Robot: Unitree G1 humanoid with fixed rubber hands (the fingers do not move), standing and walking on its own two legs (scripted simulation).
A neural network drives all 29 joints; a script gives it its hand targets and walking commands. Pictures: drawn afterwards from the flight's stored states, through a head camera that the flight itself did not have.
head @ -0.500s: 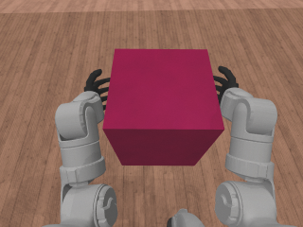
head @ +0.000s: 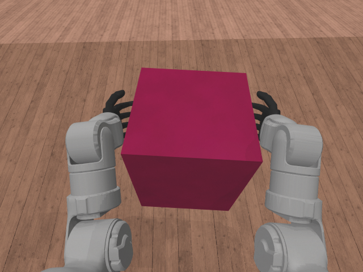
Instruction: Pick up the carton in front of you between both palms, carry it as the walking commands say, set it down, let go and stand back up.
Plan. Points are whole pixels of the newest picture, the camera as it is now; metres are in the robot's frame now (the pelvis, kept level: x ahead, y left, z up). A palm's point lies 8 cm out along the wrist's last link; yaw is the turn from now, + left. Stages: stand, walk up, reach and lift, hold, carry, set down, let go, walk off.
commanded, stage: carry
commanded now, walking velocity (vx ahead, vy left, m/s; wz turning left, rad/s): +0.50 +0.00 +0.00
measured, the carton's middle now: (188, 145) +0.37 -0.02 +0.09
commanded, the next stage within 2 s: none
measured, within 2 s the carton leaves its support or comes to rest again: neither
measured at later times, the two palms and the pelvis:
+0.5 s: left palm (117, 39) +0.65 +0.15 +0.21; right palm (227, 27) +0.69 -0.15 +0.21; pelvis +0.30 -0.04 +0.07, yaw +1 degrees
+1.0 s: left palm out of the picture +0.85 +0.11 +0.28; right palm out of the picture +0.84 -0.19 +0.28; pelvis +0.49 -0.02 +0.09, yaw -1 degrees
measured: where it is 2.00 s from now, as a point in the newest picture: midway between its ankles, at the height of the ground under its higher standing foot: (185, 222)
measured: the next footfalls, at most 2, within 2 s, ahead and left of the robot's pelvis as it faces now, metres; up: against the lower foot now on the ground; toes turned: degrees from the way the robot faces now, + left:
right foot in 0.30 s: +0.38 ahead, -0.12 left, +0.05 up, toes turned -8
left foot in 0.64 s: +0.54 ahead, +0.06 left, +0.07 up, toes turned +6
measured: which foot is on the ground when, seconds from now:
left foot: down 0.00-0.30, up 0.32-0.62, down 0.64-1.00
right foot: up 0.00-0.28, down 0.30-0.66, up 0.68-0.84, down 0.86-1.00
